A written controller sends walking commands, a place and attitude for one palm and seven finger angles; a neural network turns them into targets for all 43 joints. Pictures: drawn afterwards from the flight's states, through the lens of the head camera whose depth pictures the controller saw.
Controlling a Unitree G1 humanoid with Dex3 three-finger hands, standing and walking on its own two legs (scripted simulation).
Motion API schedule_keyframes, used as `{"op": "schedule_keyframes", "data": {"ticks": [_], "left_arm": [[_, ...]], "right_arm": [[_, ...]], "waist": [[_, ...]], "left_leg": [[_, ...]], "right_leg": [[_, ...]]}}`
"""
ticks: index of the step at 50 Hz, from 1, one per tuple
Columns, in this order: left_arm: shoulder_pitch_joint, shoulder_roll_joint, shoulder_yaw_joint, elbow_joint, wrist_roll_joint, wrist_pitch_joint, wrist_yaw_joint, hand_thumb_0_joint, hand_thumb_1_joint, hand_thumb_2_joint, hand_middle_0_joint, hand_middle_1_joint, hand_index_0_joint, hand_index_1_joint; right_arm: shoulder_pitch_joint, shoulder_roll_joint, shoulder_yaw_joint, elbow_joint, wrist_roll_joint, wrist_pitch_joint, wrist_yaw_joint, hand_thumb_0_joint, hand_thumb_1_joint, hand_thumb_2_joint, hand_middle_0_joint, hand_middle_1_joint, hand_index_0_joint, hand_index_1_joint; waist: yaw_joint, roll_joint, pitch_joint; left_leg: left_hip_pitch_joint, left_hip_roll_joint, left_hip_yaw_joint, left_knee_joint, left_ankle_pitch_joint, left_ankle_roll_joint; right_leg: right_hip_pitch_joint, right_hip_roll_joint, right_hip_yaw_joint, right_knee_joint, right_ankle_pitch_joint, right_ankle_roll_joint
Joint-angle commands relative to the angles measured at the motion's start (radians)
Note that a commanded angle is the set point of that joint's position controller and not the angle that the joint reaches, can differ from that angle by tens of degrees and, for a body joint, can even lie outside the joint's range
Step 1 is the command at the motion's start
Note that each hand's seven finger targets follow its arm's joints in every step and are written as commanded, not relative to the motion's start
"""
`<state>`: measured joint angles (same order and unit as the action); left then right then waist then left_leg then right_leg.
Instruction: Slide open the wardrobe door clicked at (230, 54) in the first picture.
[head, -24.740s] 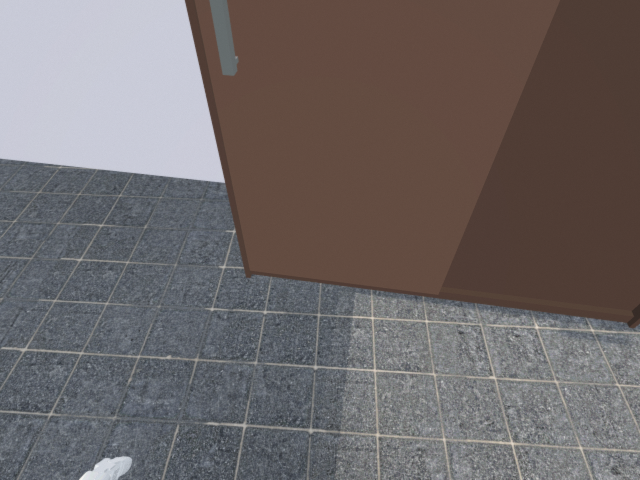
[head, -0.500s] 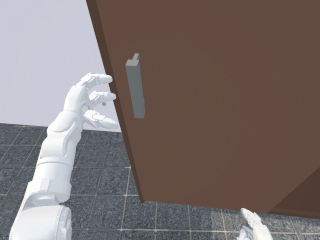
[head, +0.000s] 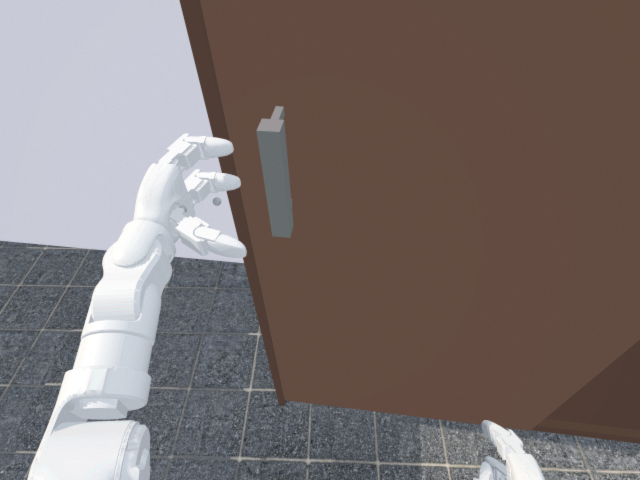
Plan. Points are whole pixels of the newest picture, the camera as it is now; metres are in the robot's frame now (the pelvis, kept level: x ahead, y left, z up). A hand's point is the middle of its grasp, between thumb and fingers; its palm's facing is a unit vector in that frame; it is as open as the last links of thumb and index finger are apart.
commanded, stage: feel for the door with the fingertips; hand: left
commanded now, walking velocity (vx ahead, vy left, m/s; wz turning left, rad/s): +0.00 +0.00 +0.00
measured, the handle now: (280, 174) +0.45 +0.08 +0.17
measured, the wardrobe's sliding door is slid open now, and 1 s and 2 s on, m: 0.00 0.00 0.00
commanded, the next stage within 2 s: slide the fingers in behind the handle in 0.96 s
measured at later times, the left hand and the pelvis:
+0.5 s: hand (249, 203) +0.38 +0.11 +0.17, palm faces -0.08 -1.00 -0.01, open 14.0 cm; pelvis +0.00 -0.01 +0.00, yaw +0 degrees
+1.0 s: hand (246, 190) +0.41 +0.12 +0.17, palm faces -0.06 -1.00 +0.00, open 13.8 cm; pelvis -0.01 -0.01 +0.00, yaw +0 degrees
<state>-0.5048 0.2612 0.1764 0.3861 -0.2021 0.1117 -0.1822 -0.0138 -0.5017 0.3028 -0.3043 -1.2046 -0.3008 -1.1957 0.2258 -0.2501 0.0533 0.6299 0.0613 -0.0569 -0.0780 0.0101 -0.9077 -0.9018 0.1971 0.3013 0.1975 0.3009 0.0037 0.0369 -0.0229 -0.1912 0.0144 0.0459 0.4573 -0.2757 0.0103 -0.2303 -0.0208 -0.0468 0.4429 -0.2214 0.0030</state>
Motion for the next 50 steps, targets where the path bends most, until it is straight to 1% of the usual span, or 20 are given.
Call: {"op": "schedule_keyframes", "data": {"ticks": [1,3,5,6,8,10,12,13,17,20,23,28,32,35,38,41,44,47,49,50], "left_arm": [[-0.423,0.166,0.049,-0.199,-0.004,-0.034,0.008,0.000,-0.500,0.300,-0.300,-1.200,-0.300,-1.200],[-0.378,0.162,0.048,-0.170,-0.009,-0.011,-0.001,0.000,-0.500,0.300,-0.300,-1.200,-0.300,-1.200],[-0.427,0.132,0.018,-0.190,-0.013,0.002,-0.006,0.000,-0.500,0.300,-0.300,-1.200,-0.300,-1.200],[-0.429,0.106,0.002,-0.195,-0.015,0.007,-0.006,0.000,-0.500,0.300,-0.300,-1.200,-0.300,-1.200],[-0.412,0.143,0.035,-0.226,-0.018,-0.002,0.005,0.000,-0.500,0.300,-0.300,-1.200,-0.300,-1.200],[-0.457,0.121,0.016,-0.282,-0.016,-0.019,0.016,0.000,-0.500,0.300,-0.300,-1.200,-0.300,-1.200],[-0.457,0.108,0.013,-0.271,-0.016,-0.029,0.030,0.000,-0.500,0.300,-0.300,-1.200,-0.300,-1.200],[-0.450,0.137,0.028,-0.261,-0.010,-0.034,0.040,0.000,-0.500,0.300,-0.300,-1.200,-0.300,-1.200],[-0.461,0.079,-0.018,-0.291,0.011,-0.034,0.066,0.000,-0.500,0.300,-0.300,-1.200,-0.300,-1.200],[-0.443,0.052,-0.036,-0.255,0.012,-0.015,0.074,0.000,-0.500,0.300,-0.300,-1.200,-0.300,-1.200],[-0.443,0.120,0.023,-0.207,0.015,0.005,0.087,0.000,-0.500,0.300,-0.300,-1.200,-0.300,-1.200],[-0.539,0.153,0.043,-0.141,0.013,0.002,0.090,0.000,-0.500,0.300,-0.300,-1.200,-0.300,-1.200],[-0.592,0.138,0.020,-0.165,0.014,-0.055,0.071,0.000,-0.500,0.300,-0.300,-1.200,-0.300,-1.200],[-0.580,0.122,0.006,-0.118,0.007,-0.076,0.045,0.000,-0.500,0.300,-0.300,-1.200,-0.300,-1.200],[-0.562,0.123,0.005,-0.058,0.007,-0.070,0.035,0.000,-0.500,0.300,-0.300,-1.200,-0.300,-1.200],[-0.579,0.082,-0.021,-0.072,0.007,-0.064,0.040,0.000,-0.500,0.300,-0.300,-1.200,-0.300,-1.200],[-0.606,0.131,0.021,-0.060,0.007,-0.069,0.059,0.000,-0.500,0.300,-0.300,-1.200,-0.300,-1.200],[-0.615,0.112,0.012,-0.039,0.012,-0.079,0.066,0.000,-0.500,0.300,-0.300,-1.200,-0.300,-1.200],[-0.643,0.123,0.009,-0.036,0.019,-0.088,0.067,0.000,-0.500,0.300,-0.300,-1.200,-0.300,-1.200],[-0.657,0.098,-0.014,-0.021,0.021,-0.088,0.065,0.000,-0.500,0.300,-0.300,-1.200,-0.300,-1.200]], "right_arm": [[-0.093,-0.116,-0.045,-0.135,0.002,-0.041,-0.005,0.000,-0.900,-0.900,0.200,0.300,0.200,0.300],[-0.092,-0.122,-0.047,-0.141,0.004,-0.032,-0.003,0.000,-0.900,-0.900,0.200,0.300,0.200,0.300],[-0.098,-0.122,-0.046,-0.143,0.007,-0.029,-0.004,0.000,-0.900,-0.900,0.200,0.300,0.200,0.300],[-0.102,-0.118,-0.045,-0.147,0.006,-0.031,-0.003,0.000,-0.900,-0.900,0.200,0.300,0.200,0.300],[-0.105,-0.121,-0.049,-0.155,0.003,-0.032,-0.002,0.000,-0.900,-0.900,0.200,0.300,0.200,0.300],[-0.109,-0.112,-0.047,-0.156,0.001,-0.037,0.000,0.000,-0.900,-0.900,0.200,0.300,0.200,0.300],[-0.107,-0.108,-0.045,-0.149,-0.001,-0.039,0.000,0.000,-0.900,-0.900,0.200,0.300,0.200,0.300],[-0.108,-0.114,-0.047,-0.147,-0.002,-0.036,-0.001,0.000,-0.900,-0.900,0.200,0.300,0.200,0.300],[-0.119,-0.099,-0.043,-0.144,-0.005,-0.034,0.002,0.000,-0.900,-0.900,0.200,0.300,0.200,0.300],[-0.121,-0.098,-0.041,-0.140,-0.005,-0.026,0.004,0.000,-0.900,-0.900,0.200,0.300,0.200,0.300],[-0.121,-0.108,-0.042,-0.137,-0.007,-0.012,-0.002,0.000,-0.900,-0.900,0.200,0.300,0.200,0.300],[-0.117,-0.107,-0.036,-0.130,-0.009,0.001,-0.015,0.000,-0.900,-0.900,0.200,0.300,0.200,0.300],[-0.099,-0.101,-0.040,-0.129,-0.008,-0.015,-0.014,0.000,-0.900,-0.900,0.200,0.300,0.200,0.300],[-0.077,-0.107,-0.045,-0.122,-0.007,-0.024,-0.010,0.000,-0.900,-0.900,0.200,0.300,0.200,0.300],[-0.066,-0.117,-0.050,-0.116,-0.003,-0.024,-0.006,0.000,-0.900,-0.900,0.200,0.300,0.200,0.300],[-0.066,-0.113,-0.051,-0.116,-0.002,-0.028,0.001,0.000,-0.900,-0.900,0.200,0.300,0.200,0.300],[-0.054,-0.120,-0.054,-0.110,-0.004,-0.026,0.003,0.000,-0.900,-0.900,0.200,0.300,0.200,0.300],[-0.047,-0.117,-0.054,-0.104,-0.006,-0.029,0.004,0.000,-0.900,-0.900,0.200,0.300,0.200,0.300],[-0.044,-0.120,-0.054,-0.102,-0.006,-0.027,0.003,0.000,-0.900,-0.900,0.200,0.300,0.200,0.300],[-0.045,-0.116,-0.052,-0.101,-0.005,-0.028,0.003,0.000,-0.900,-0.900,0.200,0.300,0.200,0.300]], "waist": [[0.003,0.000,-0.280],[0.007,-0.049,-0.266],[-0.010,-0.060,-0.258],[-0.007,-0.054,-0.266],[0.005,-0.062,-0.285],[-0.001,-0.050,-0.318],[-0.003,-0.074,-0.298],[-0.003,-0.078,-0.283],[0.000,-0.003,-0.302],[-0.005,-0.046,-0.268],[0.002,-0.079,-0.248],[-0.014,-0.094,-0.224],[-0.017,-0.039,-0.321],[-0.023,-0.048,-0.332],[-0.026,-0.066,-0.301],[-0.026,-0.036,-0.300],[-0.025,-0.065,-0.295],[-0.028,-0.099,-0.280],[-0.034,-0.090,-0.277],[-0.038,-0.075,-0.269]], "left_leg": [[0.087,-0.009,-0.028,-0.045,0.315,0.011],[0.073,-0.009,-0.027,-0.050,0.311,0.013],[0.068,-0.010,-0.027,-0.047,0.285,0.017],[0.073,-0.010,-0.029,-0.046,0.287,0.016],[0.084,-0.010,-0.028,-0.043,0.303,0.017],[0.099,-0.013,-0.028,-0.036,0.317,0.017],[0.089,-0.010,-0.029,-0.034,0.301,0.018],[0.084,-0.009,-0.029,-0.038,0.287,0.019],[0.097,-0.013,-0.023,-0.039,0.282,0.016],[0.081,-0.011,-0.025,-0.043,0.271,0.017],[0.059,-0.012,-0.028,-0.054,0.241,0.019],[0.036,-0.015,-0.025,-0.057,0.182,0.028],[0.072,-0.018,-0.020,-0.038,0.241,0.026],[0.068,-0.019,-0.022,-0.035,0.256,0.025],[0.056,-0.016,-0.024,-0.034,0.261,0.025],[0.062,-0.017,-0.025,-0.031,0.268,0.023],[0.047,-0.016,-0.028,-0.034,0.259,0.025],[0.034,-0.015,-0.027,-0.035,0.238,0.027],[0.039,-0.014,-0.030,-0.038,0.231,0.029],[0.035,-0.015,-0.030,-0.038,0.218,0.028]], "right_leg": [[0.109,0.030,-0.003,-0.026,0.294,-0.034],[0.120,0.031,-0.007,-0.032,0.295,-0.032],[0.102,0.029,-0.006,-0.033,0.281,-0.029],[0.099,0.030,-0.006,-0.029,0.281,-0.030],[0.116,0.030,-0.005,-0.031,0.289,-0.030],[0.123,0.029,-0.002,-0.024,0.307,-0.031],[0.112,0.032,-0.004,-0.024,0.295,-0.029],[0.111,0.030,-0.002,-0.031,0.276,-0.026],[0.108,0.029,0.002,-0.025,0.267,-0.031],[0.105,0.029,-0.002,-0.033,0.263,-0.029],[0.112,0.029,0.000,-0.045,0.232,-0.026],[0.100,0.023,0.016,-0.065,0.174,-0.021],[0.128,0.025,0.018,-0.041,0.251,-0.028],[0.133,0.027,0.014,-0.034,0.281,-0.027],[0.116,0.028,0.006,-0.033,0.284,-0.026],[0.095,0.030,0.003,-0.028,0.283,-0.029],[0.099,0.030,0.005,-0.031,0.272,-0.026],[0.090,0.032,0.006,-0.032,0.252,-0.024],[0.083,0.031,0.006,-0.035,0.237,-0.024],[0.072,0.031,0.007,-0.035,0.223,-0.025]]}}
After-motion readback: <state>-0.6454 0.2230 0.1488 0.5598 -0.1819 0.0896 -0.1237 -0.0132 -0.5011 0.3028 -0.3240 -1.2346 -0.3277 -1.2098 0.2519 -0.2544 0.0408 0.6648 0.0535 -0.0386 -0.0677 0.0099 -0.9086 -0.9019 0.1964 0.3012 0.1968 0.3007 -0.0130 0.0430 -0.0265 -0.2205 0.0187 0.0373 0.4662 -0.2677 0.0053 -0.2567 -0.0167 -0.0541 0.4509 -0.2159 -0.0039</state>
